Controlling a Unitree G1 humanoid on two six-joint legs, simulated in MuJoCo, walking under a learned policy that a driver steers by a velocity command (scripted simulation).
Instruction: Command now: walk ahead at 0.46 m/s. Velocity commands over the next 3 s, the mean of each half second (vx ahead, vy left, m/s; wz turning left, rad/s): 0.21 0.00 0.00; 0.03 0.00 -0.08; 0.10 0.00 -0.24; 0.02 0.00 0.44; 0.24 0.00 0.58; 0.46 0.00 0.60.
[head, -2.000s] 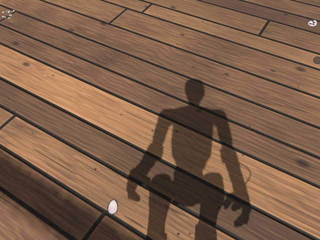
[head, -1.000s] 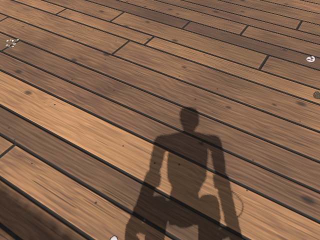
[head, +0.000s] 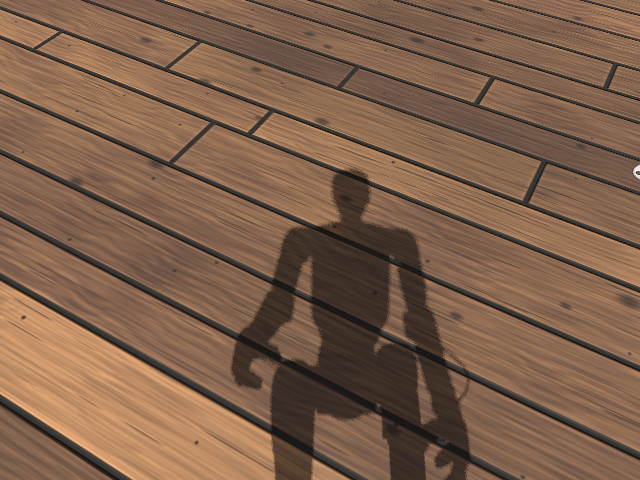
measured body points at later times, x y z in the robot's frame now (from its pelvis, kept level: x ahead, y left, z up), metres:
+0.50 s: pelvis +0.18 -0.04 -0.01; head +0.20 -0.04 +0.44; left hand +0.19 +0.19 -0.16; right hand +0.22 -0.26 -0.17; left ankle +0.20 +0.11 -0.73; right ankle +0.24 -0.10 -0.74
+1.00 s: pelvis +0.21 -0.01 -0.01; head +0.23 -0.01 +0.44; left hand +0.23 +0.22 -0.16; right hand +0.21 -0.24 -0.17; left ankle +0.20 +0.10 -0.74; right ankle +0.24 -0.10 -0.74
